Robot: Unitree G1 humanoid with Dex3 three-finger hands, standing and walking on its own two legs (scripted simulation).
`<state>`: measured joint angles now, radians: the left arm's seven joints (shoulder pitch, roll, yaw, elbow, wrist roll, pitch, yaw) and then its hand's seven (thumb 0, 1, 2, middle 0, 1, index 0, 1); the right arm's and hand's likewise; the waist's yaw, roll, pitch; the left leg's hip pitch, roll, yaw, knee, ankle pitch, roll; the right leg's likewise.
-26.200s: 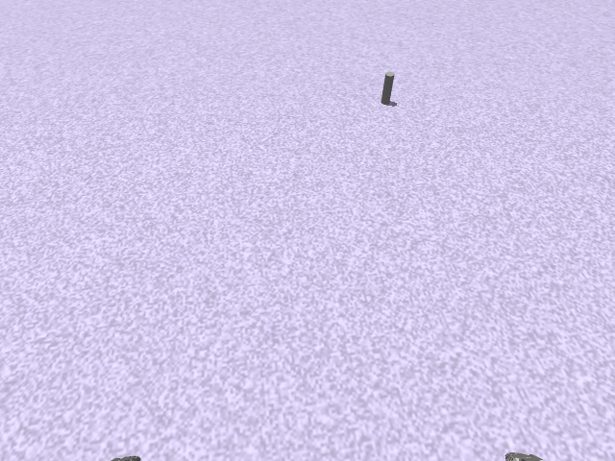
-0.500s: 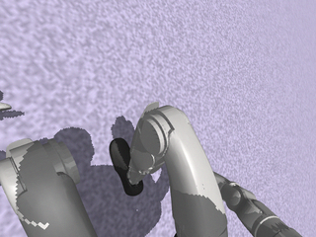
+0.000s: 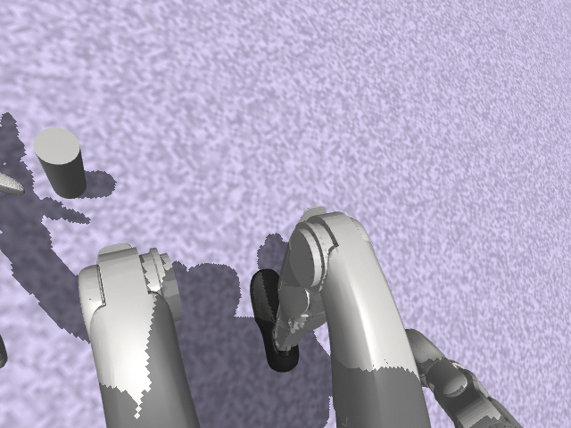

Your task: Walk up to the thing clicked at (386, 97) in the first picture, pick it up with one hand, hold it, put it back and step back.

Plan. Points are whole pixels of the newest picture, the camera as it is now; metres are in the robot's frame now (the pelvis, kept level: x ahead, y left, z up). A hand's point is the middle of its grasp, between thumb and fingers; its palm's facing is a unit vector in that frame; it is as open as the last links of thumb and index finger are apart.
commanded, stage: home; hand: left
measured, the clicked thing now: (64, 168) +0.46 +0.23 -0.23
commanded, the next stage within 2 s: none
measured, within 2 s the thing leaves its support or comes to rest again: neither
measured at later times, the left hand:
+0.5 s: hand out of the picture +0.35 +0.33 +0.04, palm faces +0.20 -0.87 -0.45, open 17.3 cm
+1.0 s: hand out of the picture +0.28 +0.24 +0.24, palm faces +0.27 -0.90 -0.34, open 17.3 cm
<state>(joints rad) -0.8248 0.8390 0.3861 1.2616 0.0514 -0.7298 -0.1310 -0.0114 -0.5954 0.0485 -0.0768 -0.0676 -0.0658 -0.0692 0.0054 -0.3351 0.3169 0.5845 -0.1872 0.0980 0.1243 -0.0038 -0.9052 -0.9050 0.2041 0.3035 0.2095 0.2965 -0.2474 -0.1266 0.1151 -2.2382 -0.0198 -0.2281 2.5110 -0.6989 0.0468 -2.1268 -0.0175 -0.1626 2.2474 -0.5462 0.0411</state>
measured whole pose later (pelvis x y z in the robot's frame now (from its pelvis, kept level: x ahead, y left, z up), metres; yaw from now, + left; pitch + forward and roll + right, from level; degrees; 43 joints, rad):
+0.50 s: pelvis +0.02 -0.01 +0.14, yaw +8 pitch +34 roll -6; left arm -0.32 0.52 0.29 0.58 0.10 -0.11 0.00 -0.01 -0.50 0.08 -0.06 -0.07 -0.06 -0.06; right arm 0.12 -0.25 0.03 0.54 0.04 0.18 0.02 0.00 -0.90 -0.90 0.20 0.30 0.21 0.30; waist -0.08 0.01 -0.15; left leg -1.92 0.01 -0.06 2.01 -0.69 0.02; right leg -1.91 -0.04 -0.03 1.90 -0.58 0.04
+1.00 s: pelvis +0.09 -0.02 +0.34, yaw +11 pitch +20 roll -3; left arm 0.14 0.28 0.07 0.32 -0.01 0.14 0.15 -0.01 -0.52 0.07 -0.06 -0.06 -0.06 -0.05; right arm 0.22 -0.22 0.02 0.51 0.05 0.03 -0.12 0.01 -0.90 -0.90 0.20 0.30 0.21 0.30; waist -0.05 0.01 -0.15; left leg -1.02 0.03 -0.05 1.27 -0.59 -0.01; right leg -1.04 -0.02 -0.06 1.20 -0.50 0.01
